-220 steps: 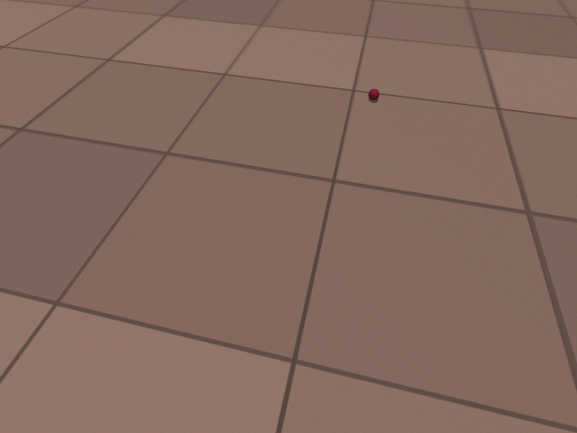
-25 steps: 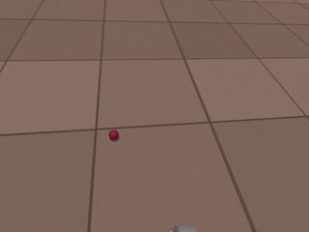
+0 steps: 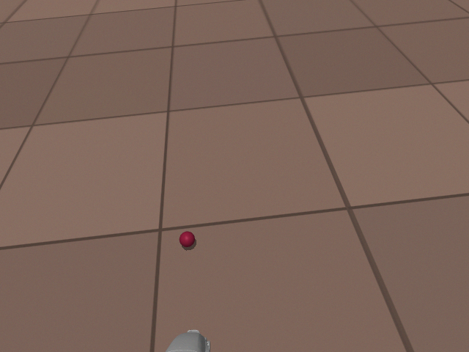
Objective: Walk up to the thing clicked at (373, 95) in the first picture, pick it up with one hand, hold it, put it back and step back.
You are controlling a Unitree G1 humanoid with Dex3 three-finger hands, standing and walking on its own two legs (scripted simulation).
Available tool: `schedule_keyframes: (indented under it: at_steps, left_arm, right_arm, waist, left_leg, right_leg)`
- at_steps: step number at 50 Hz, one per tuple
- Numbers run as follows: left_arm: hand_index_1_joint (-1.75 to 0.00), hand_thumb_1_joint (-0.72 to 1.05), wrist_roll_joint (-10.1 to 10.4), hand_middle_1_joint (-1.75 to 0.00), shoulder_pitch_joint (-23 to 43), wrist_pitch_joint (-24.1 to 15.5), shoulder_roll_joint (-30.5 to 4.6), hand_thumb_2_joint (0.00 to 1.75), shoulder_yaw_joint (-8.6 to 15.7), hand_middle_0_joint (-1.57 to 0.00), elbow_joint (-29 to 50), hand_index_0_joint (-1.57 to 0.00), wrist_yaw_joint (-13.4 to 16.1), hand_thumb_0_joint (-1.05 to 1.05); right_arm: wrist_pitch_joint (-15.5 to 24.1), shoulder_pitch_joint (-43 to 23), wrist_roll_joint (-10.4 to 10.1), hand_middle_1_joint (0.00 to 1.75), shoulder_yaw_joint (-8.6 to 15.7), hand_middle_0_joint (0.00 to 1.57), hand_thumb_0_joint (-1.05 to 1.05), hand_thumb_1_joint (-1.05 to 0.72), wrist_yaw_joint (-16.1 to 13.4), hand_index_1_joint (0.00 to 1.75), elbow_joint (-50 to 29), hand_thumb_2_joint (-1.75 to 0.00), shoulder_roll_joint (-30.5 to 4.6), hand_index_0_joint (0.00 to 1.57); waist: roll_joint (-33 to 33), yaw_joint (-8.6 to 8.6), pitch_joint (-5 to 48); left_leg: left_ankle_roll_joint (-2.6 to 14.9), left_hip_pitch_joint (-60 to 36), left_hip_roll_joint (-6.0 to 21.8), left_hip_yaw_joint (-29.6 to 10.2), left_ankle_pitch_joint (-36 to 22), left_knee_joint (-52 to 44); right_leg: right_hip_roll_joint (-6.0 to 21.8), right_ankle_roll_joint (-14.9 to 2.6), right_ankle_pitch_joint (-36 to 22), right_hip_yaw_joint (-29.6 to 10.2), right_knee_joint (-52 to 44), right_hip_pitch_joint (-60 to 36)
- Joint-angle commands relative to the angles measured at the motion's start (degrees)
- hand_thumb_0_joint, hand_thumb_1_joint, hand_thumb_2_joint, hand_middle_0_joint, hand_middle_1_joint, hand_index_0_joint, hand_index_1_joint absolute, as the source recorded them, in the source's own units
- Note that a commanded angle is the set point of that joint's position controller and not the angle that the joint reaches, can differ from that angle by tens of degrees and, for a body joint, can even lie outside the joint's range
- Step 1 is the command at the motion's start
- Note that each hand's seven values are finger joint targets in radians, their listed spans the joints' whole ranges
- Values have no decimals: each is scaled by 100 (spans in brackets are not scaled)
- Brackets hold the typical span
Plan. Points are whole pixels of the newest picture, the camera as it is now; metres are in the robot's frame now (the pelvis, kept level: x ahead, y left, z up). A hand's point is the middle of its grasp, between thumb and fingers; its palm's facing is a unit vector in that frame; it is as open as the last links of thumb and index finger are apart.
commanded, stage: walk up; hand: left
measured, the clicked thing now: (187, 239) +0.69 +0.28 -0.74
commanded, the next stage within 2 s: none
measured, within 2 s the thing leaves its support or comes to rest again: neither
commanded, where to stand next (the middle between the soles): +0.32 +0.04 m, yaw +0 degrees
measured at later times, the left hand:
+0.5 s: hand (93, 302) +0.24 +0.32 -0.15, palm faces -0.09 -0.93 -0.35, open 7.4 cm
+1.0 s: hand (113, 256) +0.35 +0.32 -0.17, palm faces -0.03 -0.93 -0.37, open 7.4 cm
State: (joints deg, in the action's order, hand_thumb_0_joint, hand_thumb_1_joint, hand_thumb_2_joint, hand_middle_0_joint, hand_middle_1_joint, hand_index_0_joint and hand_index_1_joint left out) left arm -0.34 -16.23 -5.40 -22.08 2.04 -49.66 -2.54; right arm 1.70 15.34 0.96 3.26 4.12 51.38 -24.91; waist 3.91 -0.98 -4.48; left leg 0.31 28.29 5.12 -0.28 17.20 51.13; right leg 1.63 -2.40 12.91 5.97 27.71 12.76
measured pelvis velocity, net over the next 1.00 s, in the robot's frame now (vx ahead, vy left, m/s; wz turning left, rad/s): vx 0.26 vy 0.05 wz -0.01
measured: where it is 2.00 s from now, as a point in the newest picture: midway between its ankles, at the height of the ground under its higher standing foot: (236, 331)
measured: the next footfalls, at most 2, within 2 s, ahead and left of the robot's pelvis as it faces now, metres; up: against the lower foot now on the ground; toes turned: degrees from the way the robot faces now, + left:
left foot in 0.18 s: +0.21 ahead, +0.16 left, +0.00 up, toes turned +6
right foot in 0.60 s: +0.32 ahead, -0.07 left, +0.00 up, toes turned +0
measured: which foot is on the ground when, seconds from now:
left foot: up 0.00-0.16, down 0.18-0.62, up 0.64-0.90, down 0.92-1.00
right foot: down 0.00-0.20, up 0.22-0.58, down 0.60-1.00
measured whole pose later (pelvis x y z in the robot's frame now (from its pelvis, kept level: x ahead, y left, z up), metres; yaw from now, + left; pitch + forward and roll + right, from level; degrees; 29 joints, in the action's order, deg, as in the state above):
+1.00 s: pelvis +0.26 +0.05 -0.02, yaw +0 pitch -3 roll +0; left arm 0.5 -10.3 -0.1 -22.4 0.4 -54.6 -0.4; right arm 0.9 12.4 0.8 1.4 0.9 56.5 -22.6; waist -0.4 -0.2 -4.7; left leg -0.3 20.1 1.9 1.5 16.1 39.1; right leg 3.0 -0.4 21.3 1.7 41.2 20.1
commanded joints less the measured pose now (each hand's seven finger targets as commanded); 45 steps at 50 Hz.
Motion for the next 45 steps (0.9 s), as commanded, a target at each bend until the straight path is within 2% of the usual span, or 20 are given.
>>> schedule_keyframes:
  at_steps: [1,5,8,9,10,11,12,13,16,21,24,27,29,30,31,32,34,38,41,45]
  left_arm:
    - [-30,90,-26,-30,-281,-130,-1736,90,575,-20,381,-20,102,0]
    - [-30,90,-10,-30,-146,-88,-1818,90,537,-20,484,-20,85,0]
    - [-30,90,-45,-30,69,-42,-1675,90,429,-20,506,-20,109,0]
    - [-30,90,-53,-30,-179,-25,-1382,90,301,-20,496,-20,109,0]
    - [-30,90,55,-30,-483,-15,-847,90,152,-20,553,-20,88,0]
    - [-30,90,42,-30,-419,44,-1363,90,276,-20,417,-20,188,0]
    - [-30,90,20,-30,-231,71,-1640,90,286,-20,351,-20,234,0]
    - [-30,90,59,-30,-389,74,-1566,90,270,-20,262,-20,205,0]
    - [-30,90,75,-30,-707,112,-1483,90,308,-20,-9,-20,140,0]
    - [-30,90,-11,-30,-133,138,-1260,90,319,-20,213,-20,17,0]
    - [-30,90,-11,-30,-23,105,-1209,90,343,-20,184,-20,6,0]
    - [-30,90,-32,-30,-99,79,-1065,90,329,-20,77,-20,96,0]
    - [-30,90,-50,-30,-474,8,-1201,90,385,-20,-43,-20,192,0]
    - [-30,90,-87,-30,-732,-42,-1511,90,475,-20,-47,-20,255,0]
    - [-30,90,-75,-30,-785,-82,-1969,90,573,-20,114,-20,282,0]
    - [-30,90,17,-30,-631,-19,-2163,90,600,-20,101,-20,269,0]
    - [-30,90,73,-30,-309,10,-1825,90,496,-20,228,-20,298,0]
    - [-30,90,-64,-30,136,72,-1591,90,386,-20,330,-20,299,0]
    - [-30,90,-78,-30,411,136,-1497,90,331,-20,285,-20,307,0]
    - [-30,90,53,-30,775,326,-1182,90,147,-20,226,-20,280,0]
  right_arm:
    - [148,-224,51,30,304,20,0,-90,22,30,-481,-90,-877,20]
    - [210,-351,23,30,347,20,0,-90,57,30,-488,-90,-920,20]
    - [272,398,49,30,434,20,0,-90,-11,30,-277,-90,-1063,20]
    - [313,907,52,30,531,20,0,-90,-94,30,-129,-90,-1313,20]
    - [359,1148,108,30,651,20,0,-90,-170,30,-228,-90,-1844,20]
    - [348,1033,-53,30,692,20,0,-90,-180,30,-381,-90,-2073,20]
    - [310,826,-125,30,657,20,0,-90,-196,30,-381,-90,-1911,20]
    - [324,532,-131,30,540,20,0,-90,-227,30,-499,-90,-1621,20]
    - [379,284,-116,30,391,20,0,-90,-261,30,-561,-90,-1302,20]
    - [373,308,-52,30,426,20,0,-90,-251,30,-693,-90,-1422,20]
    - [316,151,-36,30,401,20,0,-90,-219,30,-761,-90,-1405,20]
    - [198,19,-67,30,327,20,0,-90,-251,30,-751,-90,-1283,20]
    - [143,-14,-126,30,192,20,0,-90,-279,30,-771,-90,-1000,20]
    - [157,222,-171,30,73,20,0,-90,-291,30,-789,-90,-660,20]
    - [133,516,-150,30,-38,20,0,-90,-274,30,-839,-90,-401,20]
    - [22,387,-101,30,184,20,0,-90,-362,30,-663,-90,-1069,20]
    - [-23,317,-126,30,205,20,0,-90,-393,30,-484,-90,-1134,20]
    - [-19,549,-64,30,167,20,0,-90,-305,30,-157,-90,-925,20]
    - [-13,431,-66,30,142,20,0,-90,-327,30,10,-90,-755,20]
    - [65,256,-11,30,188,20,0,-90,-429,30,199,-90,-929,20]
  waist:
    - [-1206,-205,70]
    - [-1094,-106,87]
    - [-648,437,326]
    - [213,678,709]
    - [1817,648,894]
    - [1180,664,726]
    - [397,533,345]
    - [110,363,255]
    - [407,127,215]
    - [503,277,23]
    - [457,227,-18]
    - [294,78,167]
    - [-225,-179,530]
    - [-1227,-313,859]
    - [-2061,-203,1040]
    - [-1538,-264,816]
    - [-1023,-175,410]
    - [-1378,50,394]
    - [-1511,47,573]
    - [-812,242,524]
  left_leg:
    - [-60,247,162,109,-460,-968]
    - [3,-603,23,314,-609,-1438]
    - [153,-2014,-228,465,-427,-1812]
    - [328,-2991,-154,12,298,-2279]
    - [790,-3541,1307,-2447,1082,-3259]
    - [1398,-3187,2013,-3771,1259,-3798]
    - [1465,-2607,1910,-3288,890,-3648]
    - [1288,-2537,1554,-2399,10,-3493]
    - [1094,-2037,1093,-1048,-1131,-3368]
    - [1398,-1863,1144,-665,-1002,-3539]
    - [1226,-1351,888,-353,-751,-3422]
    - [1057,-1175,776,-105,-1621,-2640]
    - [720,-984,441,185,-1730,-1536]
    - [484,-611,81,420,-958,-371]
    - [204,390,-530,409,1353,676]
    - [233,515,-413,4,1839,1216]
    - [178,706,-187,-373,1413,1344]
    - [32,-155,-154,10,826,120]
    - [-33,-921,-269,233,352,-844]
    - [92,-1993,-232,72,-633,-2054]
  right_leg:
    - [1392,-1013,697,-1241,-1405,-236]
    - [1403,-918,956,-1102,-1191,234]
    - [1195,-649,401,-794,-21,855]
    - [860,-471,-284,-454,1469,1264]
    - [25,-14,961,17,3306,2370]
    - [-201,-45,1887,-507,3849,2777]
    - [76,-50,1610,-987,4107,2719]
    - [168,-51,1206,-1125,3972,2572]
    - [423,53,720,-935,3291,1985]
    - [517,233,451,-526,2102,1876]
    - [342,219,-49,-312,1361,1169]
    - [29,173,-394,-76,838,445]
    - [-128,37,-635,-168,141,-601]
    - [597,-170,-659,-1152,-349,-1196]
    - [2011,-678,-291,-3426,-884,-1718]
    - [2364,-1331,313,-3959,-971,-1202]
    - [1963,-1283,125,-3041,-927,-851]
    - [1271,-1003,-646,-1549,-654,101]
    - [1177,-884,-1078,-1166,-276,490]
    - [943,-378,320,-1015,318,1566]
